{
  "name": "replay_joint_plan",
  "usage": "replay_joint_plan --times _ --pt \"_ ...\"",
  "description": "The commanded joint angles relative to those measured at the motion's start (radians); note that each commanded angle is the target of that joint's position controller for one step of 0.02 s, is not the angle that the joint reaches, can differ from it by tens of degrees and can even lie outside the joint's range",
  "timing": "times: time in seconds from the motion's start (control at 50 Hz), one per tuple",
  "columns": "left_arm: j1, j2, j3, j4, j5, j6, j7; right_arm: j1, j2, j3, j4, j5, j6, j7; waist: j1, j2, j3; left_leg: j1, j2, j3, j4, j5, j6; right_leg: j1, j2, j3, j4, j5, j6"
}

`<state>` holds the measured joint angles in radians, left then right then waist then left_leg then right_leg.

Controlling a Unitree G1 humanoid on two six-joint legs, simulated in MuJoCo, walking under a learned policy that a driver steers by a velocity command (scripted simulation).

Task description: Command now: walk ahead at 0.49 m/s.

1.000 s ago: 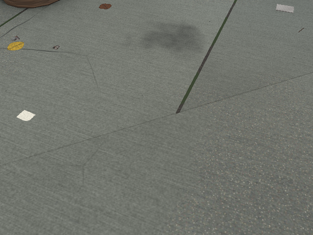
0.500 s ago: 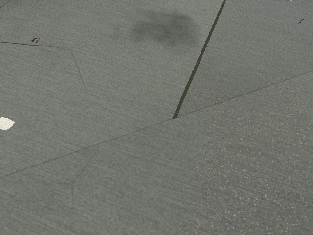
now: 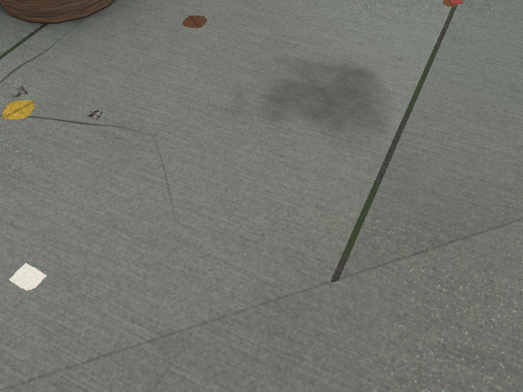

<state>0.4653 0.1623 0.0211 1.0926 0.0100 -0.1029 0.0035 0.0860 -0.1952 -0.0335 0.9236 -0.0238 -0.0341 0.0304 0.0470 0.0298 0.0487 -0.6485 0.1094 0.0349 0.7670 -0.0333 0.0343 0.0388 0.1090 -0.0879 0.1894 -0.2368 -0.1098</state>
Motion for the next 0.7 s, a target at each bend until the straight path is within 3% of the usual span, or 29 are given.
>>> replay_joint_plan --times 0.02,0.06,0.1,0.14,0.16,0.18,0.2,0.22,0.24,0.26,0.3,0.36,0.42,0.5,0.6,0.66,0.7 --pt "0.086 0.12 0.014 -0.016 0.003 -0.008 0.009 -0.122 -0.03 0.003 -0.081 0.006 -0.012 0.0 0.014 -0.096 0.059 0.018 -0.056 0.066 -0.112 0.046 0.008 -0.018 -0.265 0.121 -0.041 0.555 -0.058" --pt "0.1 0.127 0.015 -0.008 0.012 -0.004 0.015 -0.154 -0.041 0.002 -0.098 0.006 -0.018 -0.002 0.016 -0.1 0.061 0.014 -0.071 0.068 -0.16 0.009 0.029 0.062 -0.292 0.121 -0.006 0.626 -0.069" --pt "0.072 0.142 0.018 -0.01 0.017 -0.004 0.021 -0.117 -0.057 -0.005 -0.097 0.005 -0.027 -0.008 -0.02 -0.109 0.042 0.089 -0.102 0.074 -0.203 -0.069 0.064 0.104 -0.311 0.107 0.071 0.808 -0.068" --pt "0.042 0.163 0.024 -0.013 0.019 -0.001 0.023 0.06 -0.092 -0.025 -0.044 0.002 -0.038 -0.022 -0.099 -0.119 -0.049 0.291 -0.159 0.085 -0.25 -0.135 0.105 0.114 -0.308 0.092 0.274 1.007 -0.051" --pt "0.018 0.165 0.025 -0.019 0.011 0.003 0.021 0.228 -0.115 -0.04 0.011 -0.007 -0.047 -0.031 -0.174 -0.099 -0.128 0.504 -0.147 0.07 -0.319 -0.074 0.131 0.03 -0.28 0.066 0.463 0.917 -0.035" --pt "0.012 0.133 0.014 -0.052 0.0 0.0 0.016 0.401 -0.195 -0.064 0.047 -0.033 -0.053 -0.042 -0.227 -0.019 -0.247 0.766 0.059 -0.149 -0.318 -0.145 0.182 -0.184 -0.232 0.036 0.751 0.568 -0.021" --pt "0.146 0.037 0.003 -0.058 -0.036 0.004 0.002 0.421 -0.267 -0.084 0.052 -0.038 -0.045 -0.034 -0.152 0.211 -0.349 1.007 0.333 -0.656 -0.418 -0.167 0.345 -0.555 -0.027 0.014 1.128 -0.258 0.021" --pt "0.055 0.137 0.029 -0.058 -0.008 0.01 0.007 0.337 -0.211 -0.076 0.042 0.001 -0.035 -0.022 -0.139 0.028 -0.27 0.915 0.275 -0.667 -0.483 -0.261 0.309 -0.645 -0.076 0.151 1.184 -0.229 0.001" --pt "-0.035 0.135 0.033 -0.094 -0.003 0.005 0.003 0.228 -0.158 -0.059 0.025 0.011 -0.037 -0.019 -0.102 0.015 -0.12 0.761 0.245 -0.506 -0.517 -0.245 0.272 -0.675 -0.12 0.149 1.142 -0.132 -0.001" --pt "-0.076 0.119 0.032 -0.102 -0.001 0.002 0.001 0.183 -0.104 -0.045 0.023 0.006 -0.045 -0.015 -0.078 -0.028 -0.051 0.646 0.203 -0.41 -0.554 -0.142 0.243 -0.646 -0.15 0.143 1.091 -0.075 0.002" --pt "-0.06 0.083 0.031 -0.098 0.023 0.026 -0.009 0.188 -0.045 -0.025 0.051 0.008 -0.058 -0.024 -0.023 -0.004 -0.018 0.518 0.126 -0.264 -0.59 -0.029 0.187 -0.556 -0.186 0.136 1.003 -0.042 0.021" --pt "-0.086 0.063 0.032 -0.111 0.03 0.052 -0.024 0.267 -0.077 -0.027 0.087 0.012 -0.078 -0.03 -0.005 0.013 -0.006 0.491 0.096 -0.183 -0.614 0.083 0.182 -0.565 -0.194 0.104 0.937 -0.013 0.049" --pt "-0.227 0.078 0.033 -0.163 0.029 0.063 -0.03 0.32 -0.098 -0.027 0.098 0.012 -0.078 -0.03 -0.027 0.02 0.032 0.51 0.077 -0.139 -0.65 0.101 0.174 -0.669 -0.219 0.073 0.831 0.09 0.075" --pt "-0.393 0.071 0.023 -0.221 0.015 0.06 -0.033 0.388 -0.09 -0.018 0.108 0.012 -0.076 -0.03 -0.069 0.03 0.051 0.561 0.051 -0.087 -0.65 0.201 0.151 -0.685 -0.205 0.033 0.61 0.204 0.09" --pt "-0.528 0.078 0.018 -0.273 0.012 0.051 -0.03 0.475 -0.097 -0.016 0.136 0.005 -0.07 -0.04 -0.111 0.042 0.065 0.703 0.087 -0.1 -0.6 0.3 0.163 -0.683 -0.168 0.012 0.446 0.211 0.066" --pt "-0.506 0.102 0.026 -0.286 0.009 0.033 -0.026 0.442 -0.125 -0.024 0.131 -0.004 -0.064 -0.05 -0.075 0.044 0.052 0.76 0.114 -0.126 -0.511 0.45 0.161 -0.614 -0.141 0.024 0.377 0.114 0.038" --pt "-0.313 0.132 0.044 -0.229 0.01 0.016 -0.013 0.394 -0.145 -0.031 0.12 -0.001 -0.061 -0.047 0.012 0.039 -0.042 0.72 0.078 -0.108 -0.306 0.618 0.131 -0.35 -0.083 0.004 0.291 0.087 0.01"
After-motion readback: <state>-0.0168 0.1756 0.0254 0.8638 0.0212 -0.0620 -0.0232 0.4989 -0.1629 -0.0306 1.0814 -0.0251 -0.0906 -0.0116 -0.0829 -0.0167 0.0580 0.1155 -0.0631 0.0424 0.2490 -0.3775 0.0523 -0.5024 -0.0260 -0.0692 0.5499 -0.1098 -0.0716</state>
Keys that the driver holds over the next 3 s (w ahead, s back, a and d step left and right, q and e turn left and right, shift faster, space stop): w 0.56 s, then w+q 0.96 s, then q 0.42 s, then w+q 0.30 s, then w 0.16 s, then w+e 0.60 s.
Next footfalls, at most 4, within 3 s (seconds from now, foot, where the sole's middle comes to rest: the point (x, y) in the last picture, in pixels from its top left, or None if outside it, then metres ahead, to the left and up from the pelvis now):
0.16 left None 0.28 0.10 -0.78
0.72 right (320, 353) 0.58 -0.08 -0.78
1.28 left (238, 274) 0.81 0.15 -0.78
1.80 right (236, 190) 1.13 0.18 -0.78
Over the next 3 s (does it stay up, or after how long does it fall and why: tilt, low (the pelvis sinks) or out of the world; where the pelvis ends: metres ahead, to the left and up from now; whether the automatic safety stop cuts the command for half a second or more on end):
stays up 1.19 0.48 0.00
